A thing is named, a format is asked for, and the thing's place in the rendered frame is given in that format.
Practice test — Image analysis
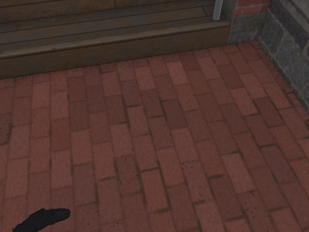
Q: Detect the left robot hand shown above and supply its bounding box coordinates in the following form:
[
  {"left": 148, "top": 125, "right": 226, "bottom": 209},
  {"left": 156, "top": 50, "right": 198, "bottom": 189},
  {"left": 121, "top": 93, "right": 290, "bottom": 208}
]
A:
[{"left": 12, "top": 208, "right": 70, "bottom": 232}]

